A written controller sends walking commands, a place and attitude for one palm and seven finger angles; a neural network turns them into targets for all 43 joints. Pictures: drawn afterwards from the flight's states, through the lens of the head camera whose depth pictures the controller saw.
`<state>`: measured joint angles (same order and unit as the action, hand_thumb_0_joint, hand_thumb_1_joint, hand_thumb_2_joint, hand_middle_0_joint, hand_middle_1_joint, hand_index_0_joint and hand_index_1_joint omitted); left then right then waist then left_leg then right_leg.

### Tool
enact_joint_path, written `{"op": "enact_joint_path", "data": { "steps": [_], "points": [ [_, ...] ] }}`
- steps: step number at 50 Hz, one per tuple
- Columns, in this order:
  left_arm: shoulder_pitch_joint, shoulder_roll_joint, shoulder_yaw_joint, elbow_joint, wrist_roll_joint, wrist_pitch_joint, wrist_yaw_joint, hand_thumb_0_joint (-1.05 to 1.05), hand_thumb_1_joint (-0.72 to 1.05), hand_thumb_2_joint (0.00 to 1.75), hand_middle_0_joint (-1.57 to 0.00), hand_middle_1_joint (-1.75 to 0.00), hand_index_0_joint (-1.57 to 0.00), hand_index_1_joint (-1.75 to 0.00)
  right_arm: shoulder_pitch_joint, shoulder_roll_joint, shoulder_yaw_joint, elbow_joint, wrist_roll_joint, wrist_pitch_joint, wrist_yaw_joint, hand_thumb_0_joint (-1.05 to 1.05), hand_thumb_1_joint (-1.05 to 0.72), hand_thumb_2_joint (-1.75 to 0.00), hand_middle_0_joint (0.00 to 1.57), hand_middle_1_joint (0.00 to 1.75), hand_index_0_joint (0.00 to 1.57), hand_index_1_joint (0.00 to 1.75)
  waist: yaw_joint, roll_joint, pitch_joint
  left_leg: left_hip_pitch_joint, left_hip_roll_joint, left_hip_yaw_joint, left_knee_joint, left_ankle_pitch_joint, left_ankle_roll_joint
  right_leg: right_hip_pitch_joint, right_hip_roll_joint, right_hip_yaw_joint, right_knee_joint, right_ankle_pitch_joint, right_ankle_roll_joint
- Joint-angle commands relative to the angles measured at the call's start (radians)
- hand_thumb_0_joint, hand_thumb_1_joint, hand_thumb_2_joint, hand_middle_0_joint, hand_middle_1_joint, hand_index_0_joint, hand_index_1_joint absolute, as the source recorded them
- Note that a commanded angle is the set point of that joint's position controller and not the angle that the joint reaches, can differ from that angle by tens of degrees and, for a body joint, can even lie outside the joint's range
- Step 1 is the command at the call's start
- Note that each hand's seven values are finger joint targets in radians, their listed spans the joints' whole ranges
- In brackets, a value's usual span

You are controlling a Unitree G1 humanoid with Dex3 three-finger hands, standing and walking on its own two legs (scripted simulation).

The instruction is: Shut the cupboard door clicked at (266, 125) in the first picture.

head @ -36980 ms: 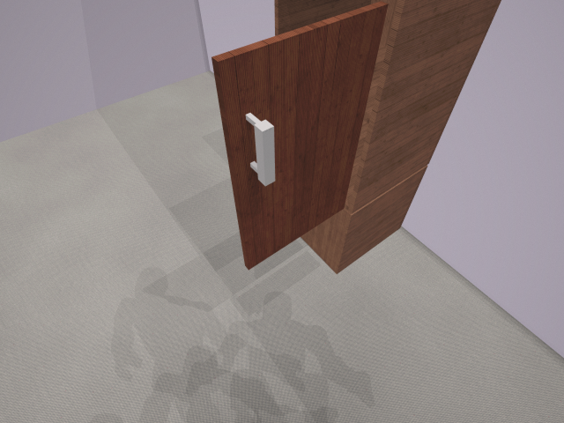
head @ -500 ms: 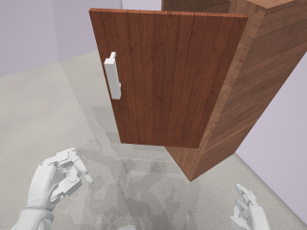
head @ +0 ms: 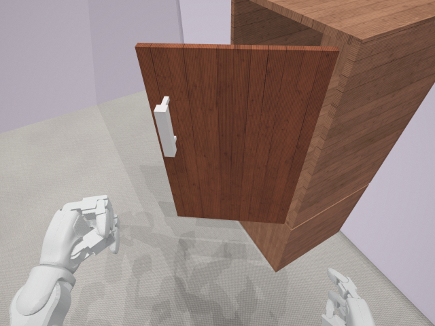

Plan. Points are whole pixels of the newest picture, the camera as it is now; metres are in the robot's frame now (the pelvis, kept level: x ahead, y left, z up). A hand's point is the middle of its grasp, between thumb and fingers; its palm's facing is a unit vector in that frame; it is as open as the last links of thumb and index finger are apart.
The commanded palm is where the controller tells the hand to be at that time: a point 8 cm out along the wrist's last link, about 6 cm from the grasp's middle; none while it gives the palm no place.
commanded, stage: raise the hand and make a fist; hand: left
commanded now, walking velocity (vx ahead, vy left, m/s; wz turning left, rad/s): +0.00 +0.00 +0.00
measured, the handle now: (168, 126) +0.50 +0.16 +0.10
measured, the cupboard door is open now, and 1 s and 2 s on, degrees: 55 55 55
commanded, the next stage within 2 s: bring the fist close to the handle in 0.28 s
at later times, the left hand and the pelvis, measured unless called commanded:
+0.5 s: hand (118, 236) +0.23 +0.18 +0.10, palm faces +0.02 -1.00 -0.05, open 3.1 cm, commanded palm +0.22 +0.22 +0.11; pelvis -0.01 -0.01 +0.00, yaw +0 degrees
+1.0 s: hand (148, 184) +0.33 +0.16 +0.11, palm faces +0.00 -1.00 -0.03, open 3.1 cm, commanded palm +0.31 +0.20 +0.11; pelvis +0.00 +0.00 +0.01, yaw -1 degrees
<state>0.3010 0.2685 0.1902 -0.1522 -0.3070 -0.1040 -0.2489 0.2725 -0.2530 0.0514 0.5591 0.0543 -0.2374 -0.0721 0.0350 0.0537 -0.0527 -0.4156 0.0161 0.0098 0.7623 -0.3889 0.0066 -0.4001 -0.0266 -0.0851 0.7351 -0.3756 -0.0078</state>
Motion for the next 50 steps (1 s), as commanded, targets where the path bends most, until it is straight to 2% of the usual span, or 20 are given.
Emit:
{"op": "enact_joint_path", "data": {
  "steps": [1, 4, 7, 10, 11, 15, 19, 21, 22, 24, 26, 29, 33, 35, 36, 39, 41, 45, 46, 50],
  "points": [
    [-0.093, 0.134, 0.085, -0.201, -0.011, -0.062, 0.007, 0.0, 0.9, 0.9, -1.3, -1.5, -1.3, -1.5, -0.095, -0.117, -0.05, -0.166, -0.004, -0.068, -0.001, 0.0, -0.9, -0.9, 0.2, 0.3, 0.2, 0.3, 0.007, -0.054, -0.104, 0.031, -0.024, -0.029, -0.14, 0.208, 0.013, 0.078, 0.028, 0.03, -0.123, 0.212, -0.006],
    [-0.11, 0.126, 0.079, -0.228, -0.004, -0.086, 0.02, 0.0, 0.9, 0.9, -1.3, -1.5, -1.3, -1.5, -0.095, -0.111, -0.051, -0.164, -0.005, -0.075, 0.001, 0.0, -0.9, -0.9, 0.2, 0.3, 0.2, 0.3, 0.003, -0.019, -0.119, 0.051, -0.027, -0.023, -0.142, 0.215, 0.013, 0.075, 0.027, 0.031, -0.119, 0.225, -0.006],
    [-0.112, 0.128, 0.079, -0.214, -0.002, -0.101, 0.027, 0.0, 0.9, 0.9, -1.3, -1.5, -1.3, -1.5, -0.093, -0.114, -0.053, -0.156, -0.006, -0.077, 0.002, 0.0, -0.9, -0.9, 0.2, 0.3, 0.2, 0.3, -0.004, -0.042, -0.105, 0.036, -0.028, -0.02, -0.137, 0.196, 0.015, 0.07, 0.024, 0.042, -0.131, 0.199, -0.003],
    [-0.118, 0.121, 0.071, -0.219, -0.001, -0.111, 0.025, 0.0, 0.9, 0.9, -1.3, -1.5, -1.3, -1.5, -0.096, -0.113, -0.055, -0.153, -0.004, -0.079, 0.002, 0.0, -0.9, -0.9, 0.2, 0.3, 0.2, 0.3, -0.005, -0.016, -0.102, 0.045, -0.029, -0.018, -0.141, 0.179, 0.014, 0.062, 0.025, 0.043, -0.136, 0.178, -0.004],
    [-0.113, 0.139, 0.084, -0.207, 0.002, -0.109, 0.027, 0.0, 0.9, 0.9, -1.3, -1.5, -1.3, -1.5, -0.09, -0.117, -0.054, -0.149, -0.006, -0.078, 0.001, 0.0, -0.9, -0.9, 0.2, 0.3, 0.2, 0.3, -0.003, -0.042, -0.104, 0.038, -0.027, -0.021, -0.14, 0.183, 0.016, 0.073, 0.025, 0.046, -0.138, 0.178, -0.004],
    [-0.117, 0.121, 0.071, -0.21, -0.005, -0.107, 0.018, 0.0, 0.9, 0.9, -1.3, -1.5, -1.3, -1.5, -0.1, -0.113, -0.053, -0.152, -0.004, -0.082, 0.001, 0.0, -0.9, -0.9, 0.2, 0.3, 0.2, 0.3, -0.004, -0.028, -0.109, 0.04, -0.03, -0.018, -0.14, 0.176, 0.016, 0.071, 0.021, 0.051, -0.143, 0.17, -0.002],
    [-0.124, 0.123, 0.075, -0.183, -0.014, -0.1, 0.01, 0.0, 0.9, 0.9, -1.3, -1.5, -1.3, -1.5, -0.101, -0.115, -0.052, -0.149, -0.005, -0.083, -0.003, 0.0, -0.9, -0.9, 0.2, 0.3, 0.2, 0.3, -0.008, -0.074, -0.087, 0.019, -0.03, -0.018, -0.131, 0.154, 0.017, 0.066, 0.014, 0.071, -0.164, 0.128, 0.005],
    [-0.235, 0.134, 0.062, -0.174, -0.004, -0.104, 0.017, 0.0, 0.9, 0.9, -1.3, -1.5, -1.3, -1.5, -0.101, -0.12, -0.051, -0.132, -0.003, -0.081, -0.008, 0.0, -0.9, -0.9, 0.2, 0.3, 0.2, 0.3, -0.029, -0.06, -0.068, 0.019, -0.029, -0.021, -0.13, 0.128, 0.019, 0.042, 0.015, 0.075, -0.171, 0.082, 0.005],
    [-0.276, 0.109, 0.035, -0.174, -0.002, -0.105, 0.018, 0.0, 0.9, 0.9, -1.3, -1.5, -1.3, -1.5, -0.107, -0.116, -0.05, -0.132, -0.003, -0.084, -0.009, 0.0, -0.9, -0.9, 0.2, 0.3, 0.2, 0.3, -0.032, -0.041, -0.073, 0.028, -0.029, -0.021, -0.131, 0.122, 0.02, 0.033, 0.013, 0.078, -0.174, 0.074, 0.006],
    [-0.325, 0.121, 0.047, -0.14, 0.004, -0.107, 0.026, 0.0, 0.9, 0.9, -1.3, -1.5, -1.3, -1.5, -0.099, -0.118, -0.052, -0.118, -0.002, -0.085, -0.012, 0.0, -0.9, -0.9, 0.2, 0.3, 0.2, 0.3, -0.033, -0.034, -0.094, 0.044, -0.027, -0.027, -0.138, 0.124, 0.018, 0.033, 0.017, 0.064, -0.163, 0.085, 0.002],
    [-0.388, 0.104, 0.005, -0.113, 0.017, -0.104, 0.03, 0.0, 0.9, 0.9, -1.3, -1.5, -1.3, -1.5, -0.1, -0.119, -0.048, -0.111, 0.0, -0.087, -0.014, 0.0, -0.9, -0.9, 0.2, 0.3, 0.2, 0.3, -0.041, -0.031, -0.092, 0.051, -0.026, -0.032, -0.143, 0.117, 0.02, 0.026, 0.019, 0.061, -0.16, 0.083, 0.0],
    [-0.412, 0.084, -0.012, -0.075, 0.032, -0.09, 0.044, 0.0, 0.9, 0.9, -1.3, -1.5, -1.3, -1.5, -0.099, -0.116, -0.049, -0.111, -0.001, -0.086, -0.009, 0.0, -0.9, -0.9, 0.2, 0.3, 0.2, 0.3, -0.027, -0.025, -0.135, 0.071, -0.027, -0.033, -0.157, 0.141, 0.018, 0.047, 0.019, 0.048, -0.146, 0.129, -0.003],
    [-0.482, 0.12, 0.033, 0.026, 0.046, -0.06, 0.073, 0.0, 0.9, 0.9, -1.3, -1.5, -1.3, -1.5, -0.102, -0.118, -0.048, -0.099, -0.004, -0.065, -0.004, 0.0, -0.9, -0.9, 0.2, 0.3, 0.2, 0.3, -0.021, -0.084, -0.13, 0.051, -0.026, -0.023, -0.165, 0.164, 0.017, 0.069, 0.015, 0.053, -0.151, 0.158, 0.0],
    [-0.526, 0.112, 0.032, 0.048, 0.05, -0.052, 0.084, 0.0, 0.9, 0.9, -1.3, -1.5, -1.3, -1.5, -0.11, -0.115, -0.046, -0.103, -0.004, -0.052, 0.0, 0.0, -0.9, -0.9, 0.2, 0.3, 0.2, 0.3, -0.015, -0.06, -0.153, 0.059, -0.029, -0.015, -0.168, 0.176, 0.016, 0.082, 0.014, 0.054, -0.149, 0.178, -0.002],
    [-0.539, 0.147, 0.067, 0.077, 0.051, -0.051, 0.095, 0.0, 0.9, 0.9, -1.3, -1.5, -1.3, -1.5, -0.108, -0.117, -0.049, -0.098, -0.006, -0.046, 0.0, 0.0, -0.9, -0.9, 0.2, 0.3, 0.2, 0.3, -0.011, -0.089, -0.15, 0.05, -0.026, -0.015, -0.166, 0.18, 0.016, 0.092, 0.013, 0.06, -0.153, 0.174, -0.002],
    [-0.633, 0.104, 0.026, 0.085, 0.06, -0.065, 0.101, 0.0, 0.9, 0.9, -1.3, -1.5, -1.3, -1.5, -0.111, -0.112, -0.05, -0.097, -0.007, -0.037, 0.006, 0.0, -0.9, -0.9, 0.2, 0.3, 0.2, 0.3, -0.02, -0.036, -0.185, 0.084, -0.027, -0.007, -0.167, 0.211, 0.013, 0.09, 0.016, 0.053, -0.14, 0.224, -0.005],
    [-0.619, 0.134, 0.055, 0.12, 0.063, -0.073, 0.106, 0.0, 0.9, 0.9, -1.3, -1.5, -1.3, -1.5, -0.099, -0.118, -0.055, -0.092, -0.01, -0.032, 0.009, 0.0, -0.9, -0.9, 0.2, 0.3, 0.2, 0.3, -0.012, -0.066, -0.208, 0.087, -0.022, -0.008, -0.161, 0.251, 0.014, 0.114, 0.018, 0.053, -0.132, 0.273, -0.006],
    [-0.673, 0.091, 0.011, 0.164, 0.067, -0.083, 0.097, 0.0, 0.9, 0.9, -1.3, -1.5, -1.3, -1.5, -0.09, -0.12, -0.059, -0.085, -0.006, -0.018, 0.016, 0.0, -0.9, -0.9, 0.2, 0.3, 0.2, 0.3, -0.026, -0.044, -0.196, 0.093, -0.023, -0.002, -0.161, 0.267, 0.011, 0.094, 0.02, 0.047, -0.126, 0.307, -0.007],
    [-0.693, 0.096, 0.012, 0.174, 0.07, -0.084, 0.099, 0.0, 0.9, 0.9, -1.3, -1.5, -1.3, -1.5, -0.086, -0.122, -0.062, -0.082, -0.007, -0.015, 0.016, 0.0, -0.9, -0.9, 0.2, 0.3, 0.2, 0.3, -0.03, -0.07, -0.187, 0.091, -0.021, -0.006, -0.159, 0.268, 0.012, 0.093, 0.02, 0.046, -0.127, 0.303, -0.007],
    [-0.814, 0.057, -0.034, 0.194, 0.084, -0.086, 0.116, 0.0, 0.9, 0.9, -1.3, -1.5, -1.3, -1.5, -0.074, -0.121, -0.067, -0.072, -0.005, 0.0, 0.015, 0.0, -0.9, -0.9, 0.2, 0.3, 0.2, 0.3, -0.05, -0.038, -0.208, 0.121, -0.02, -0.009, -0.155, 0.268, 0.01, 0.059, 0.024, 0.04, -0.122, 0.3, -0.007]
  ]
}}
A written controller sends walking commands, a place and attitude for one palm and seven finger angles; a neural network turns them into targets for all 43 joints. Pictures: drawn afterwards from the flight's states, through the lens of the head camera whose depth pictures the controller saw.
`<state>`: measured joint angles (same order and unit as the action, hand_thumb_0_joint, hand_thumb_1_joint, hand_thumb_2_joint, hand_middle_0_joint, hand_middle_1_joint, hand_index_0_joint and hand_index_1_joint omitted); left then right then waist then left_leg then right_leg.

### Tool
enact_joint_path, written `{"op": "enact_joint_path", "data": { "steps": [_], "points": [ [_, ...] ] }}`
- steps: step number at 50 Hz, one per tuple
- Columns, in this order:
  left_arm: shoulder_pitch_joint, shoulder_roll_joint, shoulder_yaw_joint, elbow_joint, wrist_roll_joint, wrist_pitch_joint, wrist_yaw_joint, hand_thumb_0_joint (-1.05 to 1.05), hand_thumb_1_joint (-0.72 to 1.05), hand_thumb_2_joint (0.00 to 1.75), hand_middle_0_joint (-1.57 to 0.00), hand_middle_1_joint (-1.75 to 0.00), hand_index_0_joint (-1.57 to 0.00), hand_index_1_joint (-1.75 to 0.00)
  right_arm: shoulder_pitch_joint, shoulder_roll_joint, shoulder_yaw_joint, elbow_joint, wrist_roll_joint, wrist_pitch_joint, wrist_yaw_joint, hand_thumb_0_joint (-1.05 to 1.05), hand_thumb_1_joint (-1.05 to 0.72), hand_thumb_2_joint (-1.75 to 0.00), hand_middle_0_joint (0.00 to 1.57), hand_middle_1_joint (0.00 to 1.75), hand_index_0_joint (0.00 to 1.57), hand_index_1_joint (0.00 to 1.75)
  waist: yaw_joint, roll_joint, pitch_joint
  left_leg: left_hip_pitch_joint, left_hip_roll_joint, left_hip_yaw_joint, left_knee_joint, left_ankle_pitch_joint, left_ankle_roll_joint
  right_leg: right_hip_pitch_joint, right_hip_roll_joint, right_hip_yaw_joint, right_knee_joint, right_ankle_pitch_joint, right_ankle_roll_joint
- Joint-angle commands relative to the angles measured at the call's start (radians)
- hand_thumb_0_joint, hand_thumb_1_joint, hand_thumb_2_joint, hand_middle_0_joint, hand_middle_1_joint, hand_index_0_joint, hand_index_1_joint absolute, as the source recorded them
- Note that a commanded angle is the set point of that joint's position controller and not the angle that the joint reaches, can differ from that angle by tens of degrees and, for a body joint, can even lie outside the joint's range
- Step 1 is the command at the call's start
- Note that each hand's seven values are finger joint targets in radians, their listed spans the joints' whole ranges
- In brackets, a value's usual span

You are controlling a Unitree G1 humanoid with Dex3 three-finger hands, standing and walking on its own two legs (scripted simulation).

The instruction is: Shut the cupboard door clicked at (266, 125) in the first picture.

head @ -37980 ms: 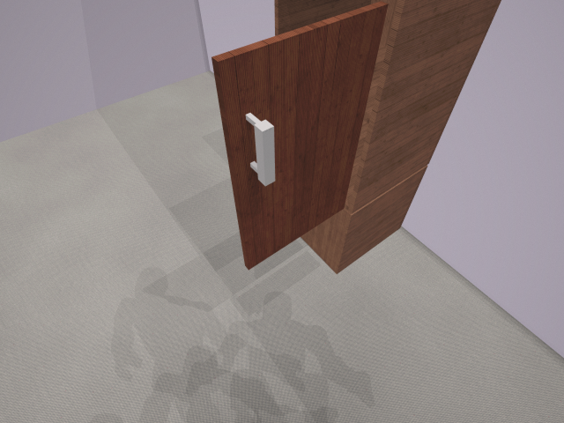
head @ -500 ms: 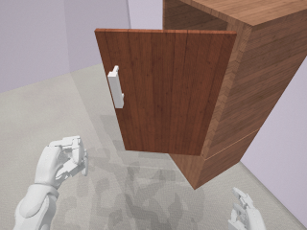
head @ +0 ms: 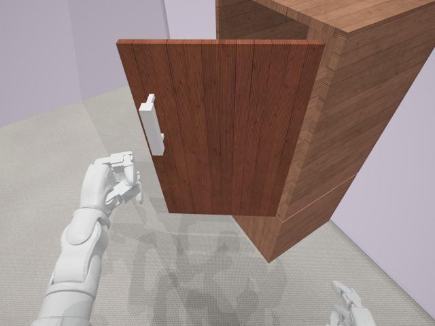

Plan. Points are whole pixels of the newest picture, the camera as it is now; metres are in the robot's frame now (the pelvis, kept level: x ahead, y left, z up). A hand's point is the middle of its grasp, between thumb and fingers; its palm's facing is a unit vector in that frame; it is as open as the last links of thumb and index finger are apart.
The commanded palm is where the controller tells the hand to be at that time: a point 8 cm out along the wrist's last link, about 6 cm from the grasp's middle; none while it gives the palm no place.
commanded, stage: bring the fist close to the handle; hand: left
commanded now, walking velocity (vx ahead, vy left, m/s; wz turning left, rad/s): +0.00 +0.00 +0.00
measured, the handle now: (154, 125) +0.49 +0.17 +0.10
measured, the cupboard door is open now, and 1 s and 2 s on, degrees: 55 55 35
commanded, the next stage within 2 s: push the door shut along its arc in 0.78 s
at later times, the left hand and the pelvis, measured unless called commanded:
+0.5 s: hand (162, 149) +0.41 +0.14 +0.11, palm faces +0.03 -1.00 -0.02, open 3.1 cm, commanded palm +0.38 +0.19 +0.10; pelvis -0.01 +0.00 +0.00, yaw -1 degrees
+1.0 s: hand (164, 151) +0.41 +0.14 +0.10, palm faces +0.00 -1.00 -0.03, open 3.1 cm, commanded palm +0.40 +0.19 +0.10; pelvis -0.01 +0.00 +0.00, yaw -1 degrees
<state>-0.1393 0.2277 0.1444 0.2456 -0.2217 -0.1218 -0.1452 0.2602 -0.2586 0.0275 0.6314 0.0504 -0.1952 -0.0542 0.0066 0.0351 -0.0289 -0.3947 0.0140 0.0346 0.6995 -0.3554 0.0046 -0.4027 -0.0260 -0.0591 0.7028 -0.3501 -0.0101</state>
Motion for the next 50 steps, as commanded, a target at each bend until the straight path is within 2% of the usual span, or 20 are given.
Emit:
{"op": "enact_joint_path", "data": {
  "steps": [1, 5, 7, 8, 10, 12, 13, 15, 19, 23, 26, 28, 31, 32, 36, 38, 45, 46, 47, 50],
  "points": [
    [-0.393, 0.127, 0.031, -0.196, 0.006, -0.073, 0.025, 0.0, 0.9, 0.9, -1.3, -1.5, -1.3, -1.5, -0.056, -0.12, -0.045, -0.136, -0.004, -0.039, -0.004, 0.0, -0.9, -0.9, 0.2, 0.3, 0.2, 0.3, -0.023, -0.044, -0.245, 0.098, -0.014, -0.038, -0.092, 0.236, 0.013, 0.07, 0.023, 0.015, -0.089, 0.268, -0.005],
    [-0.47, 0.114, 0.026, -0.15, 0.02, -0.086, 0.058, 0.0, 0.9, 0.9, -1.3, -1.5, -1.3, -1.5, -0.051, -0.117, -0.047, -0.125, -0.006, -0.021, 0.001, 0.0, -0.9, -0.9, 0.2, 0.3, 0.2, 0.3, -0.02, -0.015, -0.279, 0.12, -0.014, -0.037, -0.09, 0.261, 0.01, 0.068, 0.024, 0.014, -0.079, 0.293, -0.01],
    [-0.469, 0.138, 0.05, -0.103, 0.029, -0.088, 0.071, 0.0, 0.9, 0.9, -1.3, -1.5, -1.3, -1.5, -0.046, -0.119, -0.049, -0.122, -0.009, -0.007, 0.003, 0.0, -0.9, -0.9, 0.2, 0.3, 0.2, 0.3, -0.016, -0.057, -0.29, 0.106, -0.013, -0.033, -0.092, 0.269, 0.011, 0.089, 0.022, 0.018, -0.08, 0.307, -0.007],
    [-0.495, 0.101, 0.018, -0.104, 0.031, -0.091, 0.071, 0.0, 0.9, 0.9, -1.3, -1.5, -1.3, -1.5, -0.049, -0.114, -0.048, -0.123, -0.009, -0.003, 0.006, 0.0, -0.9, -0.9, 0.2, 0.3, 0.2, 0.3, -0.02, -0.034, -0.296, 0.113, -0.013, -0.029, -0.091, 0.28, 0.01, 0.086, 0.023, 0.017, -0.077, 0.322, -0.008],
    [-0.535, 0.086, 0.005, -0.045, 0.036, -0.089, 0.079, 0.0, 0.9, 0.9, -1.3, -1.5, -1.3, -1.5, -0.042, -0.113, -0.047, -0.115, -0.006, 0.009, 0.009, 0.0, -0.9, -0.9, 0.2, 0.3, 0.2, 0.3, -0.029, -0.029, -0.27, 0.108, -0.012, -0.03, -0.09, 0.274, 0.008, 0.063, 0.025, 0.013, -0.079, 0.318, -0.009],
    [-0.572, 0.138, 0.056, 0.05, 0.039, -0.083, 0.091, 0.0, 0.9, 0.9, -1.3, -1.5, -1.3, -1.5, -0.031, -0.122, -0.047, -0.105, -0.008, 0.026, 0.006, 0.0, -0.9, -0.9, 0.2, 0.3, 0.2, 0.3, -0.031, -0.077, -0.241, 0.07, -0.011, -0.03, -0.095, 0.232, 0.01, 0.058, 0.025, 0.019, -0.092, 0.28, -0.005],
    [-0.629, 0.129, 0.041, 0.074, 0.04, -0.085, 0.092, 0.0, 0.9, 0.9, -1.3, -1.5, -1.3, -1.5, -0.033, -0.122, -0.046, -0.103, -0.007, 0.033, 0.005, 0.0, -0.9, -0.9, 0.2, 0.3, 0.2, 0.3, -0.043, -0.085, -0.225, 0.058, -0.014, -0.027, -0.095, 0.203, 0.012, 0.045, 0.024, 0.025, -0.1, 0.256, -0.002],
    [-0.708, 0.128, 0.039, 0.106, 0.047, -0.103, 0.096, 0.0, 0.9, 0.9, -1.3, -1.5, -1.3, -1.5, -0.028, -0.12, -0.048, -0.099, -0.008, 0.04, 0.006, 0.0, -0.9, -0.9, 0.2, 0.3, 0.2, 0.3, -0.042, -0.042, -0.252, 0.068, -0.017, -0.026, -0.09, 0.198, 0.011, 0.038, 0.024, 0.028, -0.095, 0.249, -0.007],
    [-0.823, 0.156, 0.062, 0.201, 0.053, -0.143, 0.098, 0.0, 0.9, 0.9, -1.3, -1.5, -1.3, -1.5, 0.006, -0.124, -0.054, -0.079, -0.013, 0.053, 0.007, 0.0, -0.9, -0.9, 0.2, 0.3, 0.2, 0.3, -0.056, -0.049, -0.315, 0.066, -0.016, -0.028, -0.07, 0.228, 0.011, 0.047, 0.027, 0.031, -0.077, 0.291, -0.008],
    [-0.744, 0.169, 0.093, 0.296, 0.051, -0.168, 0.076, 0.0, 0.9, 0.9, -1.3, -1.5, -1.3, -1.5, 0.025, -0.127, -0.06, -0.087, -0.014, 0.067, 0.017, 0.0, -0.9, -0.9, 0.2, 0.3, 0.2, 0.3, -0.033, -0.063, -0.332, 0.03, -0.02, -0.014, -0.065, 0.236, 0.014, 0.077, 0.027, 0.039, -0.072, 0.322, -0.008],
    [-0.742, 0.217, 0.13, 0.319, 0.052, -0.179, 0.065, 0.0, 0.9, 0.9, -1.3, -1.5, -1.3, -1.5, 0.042, -0.135, -0.066, -0.094, -0.014, 0.083, 0.019, 0.0, -0.9, -0.9, 0.2, 0.3, 0.2, 0.3, -0.025, -0.077, -0.331, 0.003, -0.022, -0.01, -0.067, 0.23, 0.016, 0.095, 0.028, 0.043, -0.073, 0.32, -0.008],
    [-0.791, 0.193, 0.104, 0.269, 0.049, -0.193, 0.059, 0.0, 0.9, 0.9, -1.3, -1.5, -1.3, -1.5, 0.042, -0.131, -0.069, -0.098, -0.012, 0.084, 0.02, 0.0, -0.9, -0.9, 0.2, 0.3, 0.2, 0.3, -0.04, -0.055, -0.35, 0.023, -0.022, -0.003, -0.063, 0.24, 0.019, 0.089, 0.03, 0.047, -0.074, 0.339, -0.006],
    [-0.777, 0.194, 0.108, 0.244, 0.044, -0.207, 0.063, 0.0, 0.9, 0.9, -1.3, -1.5, -1.3, -1.5, 0.05, -0.133, -0.074, -0.099, -0.012, 0.088, 0.017, 0.0, -0.9, -0.9, 0.2, 0.3, 0.2, 0.3, -0.04, -0.065, -0.358, 0.039, -0.018, -0.007, -0.062, 0.246, 0.021, 0.086, 0.037, 0.041, -0.074, 0.334, -0.006],
    [-0.776, 0.164, 0.082, 0.233, 0.04, -0.207, 0.06, 0.0, 0.9, 0.9, -1.3, -1.5, -1.3, -1.5, 0.045, -0.129, -0.073, -0.103, -0.011, 0.085, 0.02, 0.0, -0.9, -0.9, 0.2, 0.3, 0.2, 0.3, -0.044, -0.051, -0.348, 0.038, -0.02, -0.004, -0.066, 0.229, 0.022, 0.076, 0.036, 0.045, -0.08, 0.323, -0.004],
    [-0.767, 0.194, 0.101, 0.229, 0.045, -0.21, 0.069, 0.0, 0.9, 0.9, -1.3, -1.5, -1.3, -1.5, 0.049, -0.135, -0.075, -0.093, -0.012, 0.089, 0.015, 0.0, -0.9, -0.9, 0.2, 0.3, 0.2, 0.3, -0.043, -0.051, -0.334, 0.036, -0.019, -0.008, -0.074, 0.208, 0.023, 0.072, 0.038, 0.042, -0.088, 0.29, -0.006],
    [-0.811, 0.162, 0.067, 0.222, 0.047, -0.209, 0.07, 0.0, 0.9, 0.9, -1.3, -1.5, -1.3, -1.5, 0.039, -0.129, -0.072, -0.09, -0.008, 0.087, 0.014, 0.0, -0.9, -0.9, 0.2, 0.3, 0.2, 0.3, -0.06, -0.038, -0.308, 0.038, -0.019, -0.008, -0.078, 0.177, 0.023, 0.042, 0.038, 0.042, -0.097, 0.257, -0.004],
    [-0.834, 0.156, 0.063, 0.285, 0.055, -0.208, 0.081, 0.0, 0.9, 0.9, -1.3, -1.5, -1.3, -1.5, 0.036, -0.13, -0.067, -0.086, -0.01, 0.086, 0.012, 0.0, -0.9, -0.9, 0.2, 0.3, 0.2, 0.3, -0.063, -0.052, -0.311, 0.04, -0.019, -0.016, -0.08, 0.157, 0.022, 0.03, 0.039, 0.039, -0.096, 0.234, -0.005],
    [-0.864, 0.192, 0.079, 0.307, 0.061, -0.21, 0.08, 0.0, 0.9, 0.9, -1.3, -1.5, -1.3, -1.5, 0.046, -0.135, -0.067, -0.078, -0.011, 0.091, 0.008, 0.0, -0.9, -0.9, 0.2, 0.3, 0.2, 0.3, -0.073, -0.07, -0.307, 0.035, -0.016, -0.018, -0.075, 0.155, 0.024, 0.027, 0.038, 0.042, -0.097, 0.23, -0.004],
    [-0.909, 0.176, 0.056, 0.34, 0.066, -0.208, 0.073, 0.0, 0.9, 0.9, -1.3, -1.5, -1.3, -1.5, 0.045, -0.132, -0.062, -0.074, -0.01, 0.092, 0.008, 0.0, -0.9, -0.9, 0.2, 0.3, 0.2, 0.3, -0.085, -0.062, -0.278, 0.023, -0.017, -0.022, -0.079, 0.139, 0.022, 0.006, 0.037, 0.041, -0.096, 0.219, -0.002],
    [-1.008, 0.207, 0.074, 0.4, 0.066, -0.22, 0.058, 0.0, 0.9, 0.9, -1.3, -1.5, -1.3, -1.5, 0.05, -0.135, -0.061, -0.066, -0.01, 0.093, 0.005, 0.0, -0.9, -0.9, 0.2, 0.3, 0.2, 0.3, -0.095, -0.043, -0.293, 0.024, -0.02, -0.026, -0.069, 0.122, 0.021, -0.012, 0.037, 0.046, -0.093, 0.201, -0.005]
  ]
}}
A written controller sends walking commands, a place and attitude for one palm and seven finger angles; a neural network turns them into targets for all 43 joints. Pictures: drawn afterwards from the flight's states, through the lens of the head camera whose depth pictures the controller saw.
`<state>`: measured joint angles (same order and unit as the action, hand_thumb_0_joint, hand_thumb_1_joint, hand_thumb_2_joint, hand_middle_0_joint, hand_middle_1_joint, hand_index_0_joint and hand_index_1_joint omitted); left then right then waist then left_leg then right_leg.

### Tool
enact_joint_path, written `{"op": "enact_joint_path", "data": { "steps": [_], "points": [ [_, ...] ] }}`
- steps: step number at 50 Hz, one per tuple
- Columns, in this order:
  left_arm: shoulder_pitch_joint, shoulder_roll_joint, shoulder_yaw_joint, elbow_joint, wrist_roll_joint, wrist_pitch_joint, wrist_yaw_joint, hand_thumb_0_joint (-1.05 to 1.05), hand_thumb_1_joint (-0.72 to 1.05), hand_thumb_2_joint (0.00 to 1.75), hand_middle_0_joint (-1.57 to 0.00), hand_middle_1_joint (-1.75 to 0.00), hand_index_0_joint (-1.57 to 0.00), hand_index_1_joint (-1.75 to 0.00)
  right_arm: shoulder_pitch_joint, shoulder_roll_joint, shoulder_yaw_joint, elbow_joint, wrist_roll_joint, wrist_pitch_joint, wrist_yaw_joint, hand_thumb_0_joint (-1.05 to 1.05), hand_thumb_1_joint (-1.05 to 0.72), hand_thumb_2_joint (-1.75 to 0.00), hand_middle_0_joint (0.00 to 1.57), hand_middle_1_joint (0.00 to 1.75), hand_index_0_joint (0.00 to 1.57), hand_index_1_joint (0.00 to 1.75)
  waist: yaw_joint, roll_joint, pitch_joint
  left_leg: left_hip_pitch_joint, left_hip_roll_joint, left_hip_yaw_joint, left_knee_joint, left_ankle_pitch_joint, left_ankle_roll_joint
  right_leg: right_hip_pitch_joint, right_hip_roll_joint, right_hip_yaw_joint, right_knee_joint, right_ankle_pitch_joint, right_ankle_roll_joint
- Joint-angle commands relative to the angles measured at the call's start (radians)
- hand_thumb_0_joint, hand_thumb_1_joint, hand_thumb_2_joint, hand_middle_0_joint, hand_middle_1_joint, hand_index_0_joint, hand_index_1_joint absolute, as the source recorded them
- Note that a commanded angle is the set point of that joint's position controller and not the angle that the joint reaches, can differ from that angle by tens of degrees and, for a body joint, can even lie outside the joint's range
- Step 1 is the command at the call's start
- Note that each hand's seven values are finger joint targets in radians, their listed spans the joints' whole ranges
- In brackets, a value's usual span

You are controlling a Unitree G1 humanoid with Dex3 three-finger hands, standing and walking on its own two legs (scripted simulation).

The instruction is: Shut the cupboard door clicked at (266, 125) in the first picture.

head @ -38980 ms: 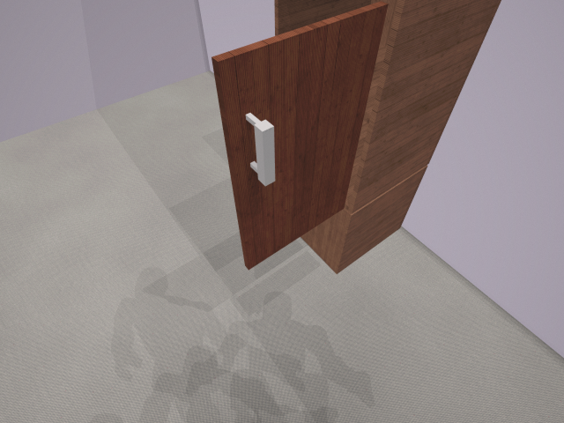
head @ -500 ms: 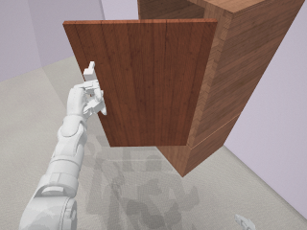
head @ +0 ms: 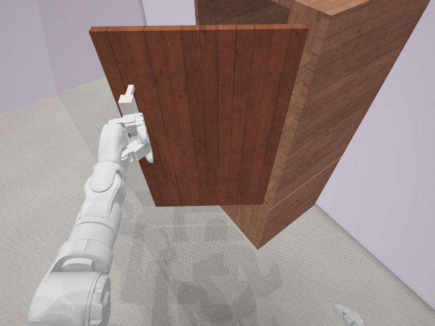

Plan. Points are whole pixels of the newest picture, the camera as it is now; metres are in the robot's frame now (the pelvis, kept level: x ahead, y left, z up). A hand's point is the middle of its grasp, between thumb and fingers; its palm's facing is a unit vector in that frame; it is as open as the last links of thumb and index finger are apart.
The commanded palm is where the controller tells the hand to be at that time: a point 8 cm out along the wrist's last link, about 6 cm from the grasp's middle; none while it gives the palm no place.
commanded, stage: push the door shut along its arc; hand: left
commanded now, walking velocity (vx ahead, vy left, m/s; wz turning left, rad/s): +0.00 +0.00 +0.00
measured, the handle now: (136, 117) +0.50 +0.18 +0.10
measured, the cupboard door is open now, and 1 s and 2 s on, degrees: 55 35 21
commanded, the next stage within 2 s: pull the fist back off the door in 1.74 s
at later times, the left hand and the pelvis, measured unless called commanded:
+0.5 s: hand (153, 122) +0.48 +0.14 +0.11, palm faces -0.11 -0.99 -0.03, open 3.1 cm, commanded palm +0.48 +0.18 +0.11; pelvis -0.01 +0.01 -0.01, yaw +1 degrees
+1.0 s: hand (172, 102) +0.54 +0.11 +0.11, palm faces -0.24 -0.97 +0.00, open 3.1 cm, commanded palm +0.54 +0.16 +0.11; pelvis +0.00 +0.01 -0.02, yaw +0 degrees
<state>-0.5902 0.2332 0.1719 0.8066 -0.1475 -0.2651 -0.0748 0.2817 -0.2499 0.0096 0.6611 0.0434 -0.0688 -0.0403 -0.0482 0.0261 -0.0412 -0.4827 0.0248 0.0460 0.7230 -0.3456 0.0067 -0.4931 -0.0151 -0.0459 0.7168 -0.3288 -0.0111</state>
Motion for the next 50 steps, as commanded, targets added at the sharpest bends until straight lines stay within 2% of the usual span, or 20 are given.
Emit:
{"op": "enact_joint_path", "data": {
  "steps": [1, 4, 6, 7, 9, 10, 12, 15, 17, 19, 23, 26, 32, 39, 41, 42, 45, 47, 48, 50],
  "points": [
    [-0.559, 0.248, 0.084, -0.137, -0.006, -0.083, -0.016, 0.0, 0.9, 0.9, -1.3, -1.5, -1.3, -1.5, 0.042, -0.151, -0.045, -0.091, -0.006, -0.029, -0.012, 0.0, -0.9, -0.9, 0.2, 0.3, 0.2, 0.3, -0.03, -0.053, -0.307, 0.106, -0.03, -0.04, -0.089, 0.12, 0.02, 0.098, 0.027, 0.033, -0.101, 0.183, -0.005],
    [-0.624, 0.212, 0.047, -0.081, -0.012, -0.095, -0.051, 0.0, 0.9, 0.9, -1.3, -1.5, -1.3, -1.5, 0.049, -0.145, -0.041, -0.09, -0.004, -0.031, -0.009, 0.0, -0.9, -0.9, 0.2, 0.3, 0.2, 0.3, -0.047, -0.031, -0.323, 0.106, -0.032, -0.043, -0.075, 0.154, 0.017, 0.081, 0.027, 0.03, -0.08, 0.232, -0.007],
    [-0.652, 0.251, 0.07, -0.033, -0.012, -0.105, -0.068, 0.0, 0.9, 0.9, -1.3, -1.5, -1.3, -1.5, 0.072, -0.157, -0.044, -0.08, -0.006, -0.03, -0.011, 0.0, -0.9, -0.9, 0.2, 0.3, 0.2, 0.3, -0.053, -0.049, -0.333, 0.096, -0.031, -0.048, -0.062, 0.161, 0.018, 0.074, 0.03, 0.03, -0.072, 0.237, -0.008],
    [-0.677, 0.245, 0.059, -0.033, -0.014, -0.109, -0.077, 0.0, 0.9, 0.9, -1.3, -1.5, -1.3, -1.5, 0.069, -0.156, -0.043, -0.081, -0.004, -0.03, -0.009, 0.0, -0.9, -0.9, 0.2, 0.3, 0.2, 0.3, -0.06, -0.016, -0.338, 0.093, -0.032, -0.047, -0.059, 0.153, 0.017, 0.06, 0.028, 0.034, -0.07, 0.232, -0.007],
    [-0.731, 0.249, 0.052, 0.005, -0.012, -0.113, -0.092, 0.0, 0.9, 0.9, -1.3, -1.5, -1.3, -1.5, 0.086, -0.161, -0.044, -0.069, -0.005, -0.031, -0.009, 0.0, -0.9, -0.9, 0.2, 0.3, 0.2, 0.3, -0.078, -0.022, -0.335, 0.089, -0.029, -0.057, -0.052, 0.138, 0.016, 0.025, 0.03, 0.029, -0.063, 0.211, -0.007],
    [-0.745, 0.217, 0.023, 0.024, -0.013, -0.111, -0.102, 0.0, 0.9, 0.9, -1.3, -1.5, -1.3, -1.5, 0.091, -0.163, -0.045, -0.069, -0.005, -0.033, -0.007, 0.0, -0.9, -0.9, 0.2, 0.3, 0.2, 0.3, -0.09, -0.027, -0.332, 0.089, -0.03, -0.059, -0.049, 0.138, 0.016, 0.008, 0.032, 0.027, -0.062, 0.209, -0.006],
    [-0.771, 0.252, 0.043, 0.051, -0.012, -0.116, -0.113, 0.0, 0.9, 0.9, -1.3, -1.5, -1.3, -1.5, 0.112, -0.172, -0.048, -0.058, -0.007, -0.032, -0.007, 0.0, -0.9, -0.9, 0.2, 0.3, 0.2, 0.3, -0.093, -0.02, -0.355, 0.092, -0.028, -0.068, -0.04, 0.149, 0.015, -0.005, 0.034, 0.025, -0.051, 0.212, -0.009],
    [-0.826, 0.208, 0.003, 0.063, -0.011, -0.119, -0.134, 0.0, 0.9, 0.9, -1.3, -1.5, -1.3, -1.5, 0.136, -0.175, -0.053, -0.045, -0.012, -0.036, -0.001, 0.0, -0.9, -0.9, 0.2, 0.3, 0.2, 0.3, -0.112, 0.018, -0.39, 0.13, -0.024, -0.079, -0.025, 0.177, 0.011, -0.051, 0.036, 0.017, -0.038, 0.214, -0.01],
    [-0.835, 0.273, 0.051, 0.095, -0.017, -0.116, -0.142, 0.0, 0.9, 0.9, -1.3, -1.5, -1.3, -1.5, 0.155, -0.188, -0.054, -0.036, -0.013, -0.032, -0.003, 0.0, -0.9, -0.9, 0.2, 0.3, 0.2, 0.3, -0.112, 0.01, -0.4, 0.112, -0.023, -0.082, -0.017, 0.183, 0.012, -0.05, 0.037, 0.019, -0.034, 0.218, -0.011],
    [-0.893, 0.238, 0.013, 0.108, -0.016, -0.113, -0.157, 0.0, 0.9, 0.9, -1.3, -1.5, -1.3, -1.5, 0.168, -0.187, -0.054, -0.028, -0.014, -0.033, -0.003, 0.0, -0.9, -0.9, 0.2, 0.3, 0.2, 0.3, -0.137, -0.004, -0.387, 0.097, -0.022, -0.086, -0.016, 0.163, 0.014, -0.073, 0.038, 0.017, -0.035, 0.198, -0.007],
    [-0.935, 0.264, 0.027, 0.119, -0.01, -0.119, -0.168, 0.0, 0.9, 0.9, -1.3, -1.5, -1.3, -1.5, 0.195, -0.196, -0.058, -0.018, -0.023, -0.035, 0.0, 0.0, -0.9, -0.9, 0.2, 0.3, 0.2, 0.3, -0.139, 0.053, -0.433, 0.125, -0.019, -0.097, -0.001, 0.186, 0.01, -0.109, 0.04, 0.013, -0.021, 0.192, -0.01],
    [-0.95, 0.284, 0.038, 0.161, -0.005, -0.114, -0.174, 0.0, 0.9, 0.9, -1.3, -1.5, -1.3, -1.5, 0.217, -0.204, -0.059, -0.012, -0.024, -0.033, -0.001, 0.0, -0.9, -0.9, 0.2, 0.3, 0.2, 0.3, -0.151, 0.029, -0.415, 0.1, -0.017, -0.102, 0.004, 0.171, 0.014, -0.13, 0.045, 0.011, -0.019, 0.169, -0.011],
    [-1.029, 0.388, 0.093, 0.221, 0.015, -0.103, -0.186, 0.0, 0.9, 0.9, -1.3, -1.5, -1.3, -1.5, 0.25, -0.215, -0.053, -0.002, -0.028, -0.03, -0.001, 0.0, -0.9, -0.9, 0.2, 0.3, 0.2, 0.3, -0.177, 0.026, -0.432, 0.037, -0.017, -0.1, 0.026, 0.15, 0.021, -0.128, 0.045, 0.025, -0.014, 0.168, -0.005],
    [-1.075, 0.424, 0.102, 0.226, 0.017, -0.094, -0.24, 0.0, 0.9, 0.9, -1.3, -1.5, -1.3, -1.5, 0.281, -0.221, -0.053, -0.006, -0.033, -0.023, 0.0, 0.0, -0.9, -0.9, 0.2, 0.3, 0.2, 0.3, -0.191, 0.072, -0.5, 0.064, -0.013, -0.106, 0.062, 0.231, 0.02, -0.143, 0.049, 0.024, 0.007, 0.23, -0.008],
    [-1.096, 0.366, 0.06, 0.208, 0.01, -0.093, -0.252, 0.0, 0.9, 0.9, -1.3, -1.5, -1.3, -1.5, 0.288, -0.214, -0.055, -0.007, -0.035, -0.023, 0.001, 0.0, -0.9, -0.9, 0.2, 0.3, 0.2, 0.3, -0.203, 0.104, -0.515, 0.108, -0.012, -0.109, 0.074, 0.282, 0.02, -0.175, 0.053, 0.015, 0.015, 0.25, -0.009],
    [-1.101, 0.381, 0.072, 0.209, 0.011, -0.092, -0.253, 0.0, 0.9, 0.9, -1.3, -1.5, -1.3, -1.5, 0.292, -0.218, -0.057, 0.0, -0.036, -0.019, 0.003, 0.0, -0.9, -0.9, 0.2, 0.3, 0.2, 0.3, -0.199, 0.101, -0.521, 0.116, -0.008, -0.115, 0.078, 0.287, 0.015, -0.186, 0.054, 0.014, 0.015, 0.249, -0.008],
    [-1.12, 0.417, 0.099, 0.273, 0.013, -0.059, -0.251, 0.0, 0.9, 0.9, -1.3, -1.5, -1.3, -1.5, 0.302, -0.225, -0.053, 0.005, -0.037, -0.011, 0.002, 0.0, -0.9, -0.9, 0.2, 0.3, 0.2, 0.3, -0.217, 0.05, -0.46, 0.046, -0.01, -0.111, 0.073, 0.234, 0.021, -0.184, 0.055, 0.014, 0.007, 0.221, -0.004],
    [-1.126, 0.47, 0.136, 0.288, 0.025, -0.052, -0.245, 0.0, 0.9, 0.9, -1.3, -1.5, -1.3, -1.5, 0.305, -0.228, -0.049, -0.003, -0.038, -0.007, -0.001, 0.0, -0.9, -0.9, 0.2, 0.3, 0.2, 0.3, -0.21, 0.061, -0.482, 0.028, -0.015, -0.105, 0.081, 0.244, 0.023, -0.169, 0.053, 0.021, 0.014, 0.236, -0.004],
    [-1.143, 0.449, 0.112, 0.302, 0.035, -0.048, -0.243, 0.0, 0.9, 0.9, -1.3, -1.5, -1.3, -1.5, 0.307, -0.224, -0.048, -0.002, -0.039, -0.006, 0.0, 0.0, -0.9, -0.9, 0.2, 0.3, 0.2, 0.3, -0.223, 0.06, -0.465, 0.014, -0.015, -0.104, 0.085, 0.229, 0.024, -0.188, 0.052, 0.02, 0.012, 0.224, -0.001],
    [-1.171, 0.479, 0.125, 0.309, 0.051, -0.047, -0.238, 0.0, 0.9, 0.9, -1.3, -1.5, -1.3, -1.5, 0.319, -0.227, -0.048, 0.002, -0.045, -0.006, 0.0, 0.0, -0.9, -0.9, 0.2, 0.3, 0.2, 0.3, -0.231, 0.061, -0.469, 0.005, -0.014, -0.106, 0.095, 0.236, 0.025, -0.189, 0.052, 0.022, 0.016, 0.23, 0.0]
  ]
}}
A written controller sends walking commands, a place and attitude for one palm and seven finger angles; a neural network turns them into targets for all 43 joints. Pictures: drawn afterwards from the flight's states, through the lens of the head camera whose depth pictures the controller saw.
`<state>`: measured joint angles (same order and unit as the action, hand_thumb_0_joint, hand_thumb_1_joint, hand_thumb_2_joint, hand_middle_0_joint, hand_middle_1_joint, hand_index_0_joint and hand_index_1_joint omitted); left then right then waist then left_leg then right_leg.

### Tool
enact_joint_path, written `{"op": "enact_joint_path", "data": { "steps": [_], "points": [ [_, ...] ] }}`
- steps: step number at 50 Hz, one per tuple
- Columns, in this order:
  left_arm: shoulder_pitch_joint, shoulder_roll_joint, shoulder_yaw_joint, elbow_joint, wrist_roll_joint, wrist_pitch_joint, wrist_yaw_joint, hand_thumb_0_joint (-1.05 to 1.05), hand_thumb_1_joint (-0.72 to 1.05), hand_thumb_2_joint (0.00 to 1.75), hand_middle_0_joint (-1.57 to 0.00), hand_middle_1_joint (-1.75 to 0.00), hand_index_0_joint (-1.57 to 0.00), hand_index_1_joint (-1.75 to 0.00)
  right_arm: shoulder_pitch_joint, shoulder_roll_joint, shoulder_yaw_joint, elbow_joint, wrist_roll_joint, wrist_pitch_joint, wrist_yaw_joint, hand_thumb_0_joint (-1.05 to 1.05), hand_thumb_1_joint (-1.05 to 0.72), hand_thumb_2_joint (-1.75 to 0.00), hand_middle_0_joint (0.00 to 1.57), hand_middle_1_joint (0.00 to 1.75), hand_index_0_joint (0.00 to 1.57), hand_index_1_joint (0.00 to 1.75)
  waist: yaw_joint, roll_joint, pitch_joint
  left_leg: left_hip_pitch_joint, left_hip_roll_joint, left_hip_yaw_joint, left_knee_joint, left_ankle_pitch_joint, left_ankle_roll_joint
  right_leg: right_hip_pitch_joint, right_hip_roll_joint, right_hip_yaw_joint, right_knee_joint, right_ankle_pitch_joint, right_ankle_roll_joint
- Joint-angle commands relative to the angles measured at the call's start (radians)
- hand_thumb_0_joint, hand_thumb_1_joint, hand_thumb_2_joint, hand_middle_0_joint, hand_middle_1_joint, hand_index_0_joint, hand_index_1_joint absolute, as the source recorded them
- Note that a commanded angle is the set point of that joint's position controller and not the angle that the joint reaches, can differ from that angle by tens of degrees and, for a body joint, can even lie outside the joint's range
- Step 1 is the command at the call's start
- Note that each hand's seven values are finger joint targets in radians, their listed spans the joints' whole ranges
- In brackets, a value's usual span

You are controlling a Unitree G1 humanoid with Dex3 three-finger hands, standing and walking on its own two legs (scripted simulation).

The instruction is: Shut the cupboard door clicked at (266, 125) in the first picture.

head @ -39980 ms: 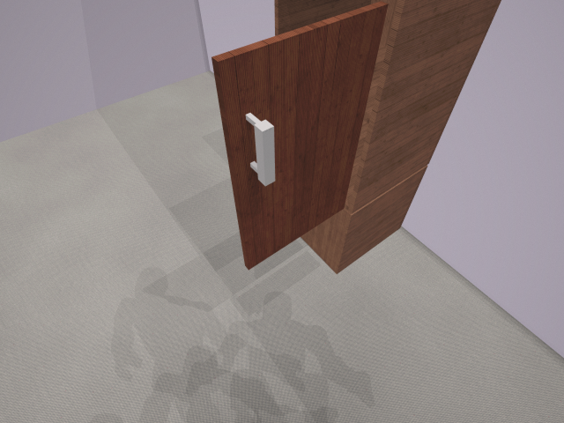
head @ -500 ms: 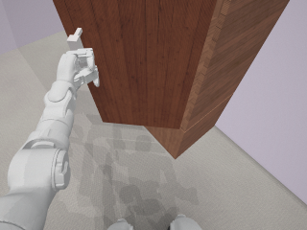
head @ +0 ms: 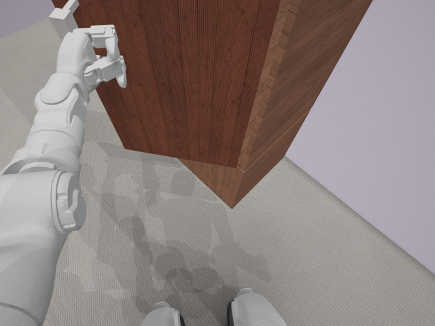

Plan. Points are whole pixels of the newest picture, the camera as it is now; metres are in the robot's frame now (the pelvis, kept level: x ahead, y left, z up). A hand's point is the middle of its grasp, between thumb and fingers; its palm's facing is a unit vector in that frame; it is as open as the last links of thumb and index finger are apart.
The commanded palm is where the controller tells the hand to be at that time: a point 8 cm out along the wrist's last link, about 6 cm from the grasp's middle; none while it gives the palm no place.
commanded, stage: push the door shut along its arc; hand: left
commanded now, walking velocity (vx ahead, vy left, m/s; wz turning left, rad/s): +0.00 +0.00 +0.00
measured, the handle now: (81, 41) +0.61 +0.17 +0.12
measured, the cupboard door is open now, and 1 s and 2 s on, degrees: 35 21 20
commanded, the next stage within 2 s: pull the fist back off the door in 0.74 s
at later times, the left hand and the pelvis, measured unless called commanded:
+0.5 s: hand (131, 43) +0.58 +0.08 +0.14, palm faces -0.33 -0.94 -0.01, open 3.0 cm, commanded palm +0.60 +0.11 +0.13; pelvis +0.00 +0.00 -0.01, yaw +0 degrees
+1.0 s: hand (143, 27) +0.63 +0.06 +0.13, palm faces +0.04 -1.00 +0.07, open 3.0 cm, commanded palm +0.61 +0.07 +0.13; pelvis +0.00 +0.00 -0.03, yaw +0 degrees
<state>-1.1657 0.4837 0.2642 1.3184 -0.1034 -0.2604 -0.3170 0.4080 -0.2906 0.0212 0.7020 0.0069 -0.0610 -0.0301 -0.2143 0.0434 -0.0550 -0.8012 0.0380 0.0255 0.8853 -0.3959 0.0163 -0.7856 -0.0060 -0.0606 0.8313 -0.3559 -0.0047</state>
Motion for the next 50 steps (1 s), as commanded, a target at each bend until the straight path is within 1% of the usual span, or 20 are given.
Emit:
{"op": "enact_joint_path", "data": {
  "steps": [1, 2, 4, 12, 14, 15, 18, 22, 27, 32, 34, 37, 40, 42, 43, 44, 46, 47, 48, 50],
  "points": [
    [-0.589, 0.254, 0.056, -0.199, 0.004, -0.054, 0.003, 0.0, 0.9, 0.9, -1.3, -1.5, -1.3, -1.5, 0.198, -0.188, -0.059, -0.046, -0.009, -0.013, -0.012, 0.0, -0.9, -0.9, 0.2, 0.3, 0.2, 0.3, -0.058, 0.04, -0.474, 0.32, -0.032, -0.082, -0.061, 0.31, 0.02, 0.125, 0.045, 0.039, -0.091, 0.282, -0.009],
    [-0.603, 0.282, 0.068, -0.214, 0.01, -0.058, -0.003, 0.0, 0.9, 0.9, -1.3, -1.5, -1.3, -1.5, 0.199, -0.19, -0.059, -0.048, -0.011, -0.01, -0.012, 0.0, -0.9, -0.9, 0.2, 0.3, 0.2, 0.3, -0.055, 0.059, -0.508, 0.33, -0.03, -0.084, -0.057, 0.33, 0.016, 0.132, 0.044, 0.041, -0.083, 0.302, -0.009],
    [-0.607, 0.267, 0.052, -0.206, 0.015, -0.055, -0.02, 0.0, 0.9, 0.9, -1.3, -1.5, -1.3, -1.5, 0.2, -0.187, -0.06, -0.05, -0.013, -0.009, -0.01, 0.0, -0.9, -0.9, 0.2, 0.3, 0.2, 0.3, -0.059, 0.072, -0.527, 0.339, -0.03, -0.084, -0.045, 0.351, 0.015, 0.125, 0.044, 0.039, -0.077, 0.319, -0.008],
    [-0.687, 0.276, 0.041, -0.175, 0.021, -0.022, -0.054, 0.0, 0.9, 0.9, -1.3, -1.5, -1.3, -1.5, 0.228, -0.191, -0.06, -0.043, -0.02, 0.001, -0.018, 0.0, -0.9, -0.9, 0.2, 0.3, 0.2, 0.3, -0.091, 0.089, -0.554, 0.335, -0.029, -0.082, -0.013, 0.384, 0.018, 0.097, 0.05, 0.039, -0.065, 0.351, -0.006],
    [-0.684, 0.3, 0.05, -0.139, 0.028, -0.008, -0.06, 0.0, 0.9, 0.9, -1.3, -1.5, -1.3, -1.5, 0.234, -0.195, -0.057, -0.041, -0.023, 0.006, -0.018, 0.0, -0.9, -0.9, 0.2, 0.3, 0.2, 0.3, -0.095, 0.07, -0.527, 0.295, -0.03, -0.083, -0.009, 0.359, 0.018, 0.093, 0.051, 0.034, -0.063, 0.332, -0.007],
    [-0.695, 0.297, 0.044, -0.124, 0.034, -0.002, -0.062, 0.0, 0.9, 0.9, -1.3, -1.5, -1.3, -1.5, 0.24, -0.194, -0.057, -0.037, -0.023, 0.007, -0.019, 0.0, -0.9, -0.9, 0.2, 0.3, 0.2, 0.3, -0.104, 0.056, -0.514, 0.273, -0.03, -0.08, -0.006, 0.349, 0.021, 0.094, 0.052, 0.036, -0.065, 0.331, -0.005],
    [-0.745, 0.277, 0.028, -0.15, 0.04, -0.006, -0.063, 0.0, 0.9, 0.9, -1.3, -1.5, -1.3, -1.5, 0.251, -0.196, -0.062, -0.027, -0.03, 0.006, -0.019, 0.0, -0.9, -0.9, 0.2, 0.3, 0.2, 0.3, -0.114, 0.115, -0.547, 0.331, -0.025, -0.091, 0.01, 0.387, 0.017, 0.034, 0.052, 0.029, -0.055, 0.327, -0.009],
    [-0.796, 0.265, 0.016, -0.129, 0.045, 0.006, -0.068, 0.0, 0.9, 0.9, -1.3, -1.5, -1.3, -1.5, 0.266, -0.198, -0.062, -0.01, -0.036, 0.005, -0.019, 0.0, -0.9, -0.9, 0.2, 0.3, 0.2, 0.3, -0.14, 0.104, -0.544, 0.324, -0.023, -0.095, 0.022, 0.377, 0.019, 0.005, 0.057, 0.023, -0.053, 0.31, -0.007],
    [-0.876, 0.211, -0.025, -0.134, 0.053, 0.011, -0.072, 0.0, 0.9, 0.9, -1.3, -1.5, -1.3, -1.5, 0.278, -0.197, -0.065, 0.013, -0.043, -0.001, -0.016, 0.0, -0.9, -0.9, 0.2, 0.3, 0.2, 0.3, -0.161, 0.175, -0.559, 0.387, -0.017, -0.115, 0.042, 0.406, 0.015, -0.086, 0.062, 0.009, -0.039, 0.28, -0.014],
    [-0.923, 0.216, -0.029, -0.126, 0.058, 0.02, -0.075, 0.0, 0.9, 0.9, -1.3, -1.5, -1.3, -1.5, 0.287, -0.202, -0.064, 0.028, -0.049, -0.008, -0.015, 0.0, -0.9, -0.9, 0.2, 0.3, 0.2, 0.3, -0.18, 0.187, -0.579, 0.389, -0.015, -0.119, 0.062, 0.413, 0.018, -0.116, 0.065, 0.002, -0.026, 0.272, -0.017],
    [-0.924, 0.18, -0.051, -0.092, 0.061, 0.032, -0.076, 0.0, 0.9, 0.9, -1.3, -1.5, -1.3, -1.5, 0.285, -0.201, -0.063, 0.033, -0.048, -0.009, -0.013, 0.0, -0.9, -0.9, 0.2, 0.3, 0.2, 0.3, -0.19, 0.176, -0.541, 0.368, -0.016, -0.121, 0.066, 0.388, 0.019, -0.145, 0.066, -0.004, -0.026, 0.25, -0.017],
    [-0.967, 0.176, -0.058, -0.111, 0.063, 0.027, -0.078, 0.0, 0.9, 0.9, -1.3, -1.5, -1.3, -1.5, 0.291, -0.203, -0.064, 0.042, -0.051, -0.017, -0.014, 0.0, -0.9, -0.9, 0.2, 0.3, 0.2, 0.3, -0.198, 0.197, -0.576, 0.39, -0.012, -0.126, 0.077, 0.405, 0.02, -0.165, 0.068, -0.006, -0.012, 0.248, -0.019],
    [-0.966, 0.14, -0.079, -0.075, 0.066, 0.042, -0.078, 0.0, 0.9, 0.9, -1.3, -1.5, -1.3, -1.5, 0.285, -0.202, -0.062, 0.05, -0.052, -0.02, -0.011, 0.0, -0.9, -0.9, 0.2, 0.3, 0.2, 0.3, -0.209, 0.198, -0.545, 0.371, -0.015, -0.124, 0.086, 0.375, 0.021, -0.195, 0.07, -0.015, -0.009, 0.224, -0.02],
    [-0.968, 0.167, -0.065, -0.059, 0.067, 0.043, -0.08, 0.0, 0.9, 0.9, -1.3, -1.5, -1.3, -1.5, 0.292, -0.204, -0.057, 0.052, -0.051, -0.022, -0.015, 0.0, -0.9, -0.9, 0.2, 0.3, 0.2, 0.3, -0.215, 0.184, -0.543, 0.352, -0.013, -0.119, 0.091, 0.379, 0.024, -0.19, 0.071, -0.013, -0.004, 0.232, -0.018],
    [-0.985, 0.215, 0.145, -0.063, 0.007, 0.075, 0.133, 0.0, 0.9, 0.9, -1.3, -1.5, -1.3, -1.5, 0.328, -0.172, -0.032, 0.01, -0.071, -0.032, 0.002, 0.0, -0.9, -0.9, 0.2, 0.3, 0.2, 0.3, -0.17, 0.229, -0.552, 0.227, 0.004, -0.123, 0.085, 0.334, 0.013, -0.137, 0.053, 0.01, -0.022, 0.216, -0.012],
    [-0.951, 0.163, 0.111, -0.055, 0.042, 0.091, 0.247, 0.0, 0.9, 0.9, -1.3, -1.5, -1.3, -1.5, 0.337, -0.167, -0.032, 0.004, -0.081, -0.035, 0.024, 0.0, -0.9, -0.9, 0.2, 0.3, 0.2, 0.3, -0.174, 0.218, -0.57, 0.213, 0.004, -0.129, 0.071, 0.311, 0.006, -0.121, 0.051, 0.006, -0.009, 0.201, -0.005],
    [-0.933, 0.128, 0.146, -0.084, 0.097, 0.074, 0.43, 0.0, 0.9, 0.9, -1.3, -1.5, -1.3, -1.5, 0.36, -0.165, -0.044, -0.008, -0.116, -0.034, 0.06, 0.0, -0.9, -0.9, 0.2, 0.3, 0.2, 0.3, -0.172, 0.147, -0.597, 0.22, 0.003, -0.149, 0.074, 0.365, 0.005, -0.109, 0.049, -0.006, 0.006, 0.228, 0.003],
    [-0.941, 0.129, 0.147, -0.123, 0.148, 0.049, 0.515, 0.0, 0.9, 0.9, -1.3, -1.5, -1.3, -1.5, 0.368, -0.16, -0.048, -0.013, -0.131, -0.032, 0.081, 0.0, -0.9, -0.9, 0.2, 0.3, 0.2, 0.3, -0.167, 0.174, -0.618, 0.225, 0.003, -0.139, 0.084, 0.388, 0.002, -0.116, 0.047, -0.005, 0.013, 0.239, 0.005],
    [-0.946, 0.124, 0.129, -0.153, 0.211, 0.018, 0.582, 0.0, 0.9, 0.9, -1.3, -1.5, -1.3, -1.5, 0.373, -0.157, -0.053, -0.015, -0.146, -0.03, 0.101, 0.0, -0.9, -0.9, 0.2, 0.3, 0.2, 0.3, -0.165, 0.203, -0.629, 0.239, 0.003, -0.139, 0.095, 0.405, -0.002, -0.137, 0.046, -0.006, 0.022, 0.238, 0.005],
    [-0.932, 0.101, 0.064, -0.152, 0.297, -0.016, 0.619, 0.0, 0.9, 0.9, -1.3, -1.5, -1.3, -1.5, 0.387, -0.16, -0.07, -0.005, -0.152, -0.02, 0.131, 0.0, -0.9, -0.9, 0.2, 0.3, 0.2, 0.3, -0.173, 0.203, -0.653, 0.274, 0.001, -0.132, 0.092, 0.431, -0.006, -0.127, 0.049, -0.007, 0.021, 0.253, 0.0]
  ]
}}
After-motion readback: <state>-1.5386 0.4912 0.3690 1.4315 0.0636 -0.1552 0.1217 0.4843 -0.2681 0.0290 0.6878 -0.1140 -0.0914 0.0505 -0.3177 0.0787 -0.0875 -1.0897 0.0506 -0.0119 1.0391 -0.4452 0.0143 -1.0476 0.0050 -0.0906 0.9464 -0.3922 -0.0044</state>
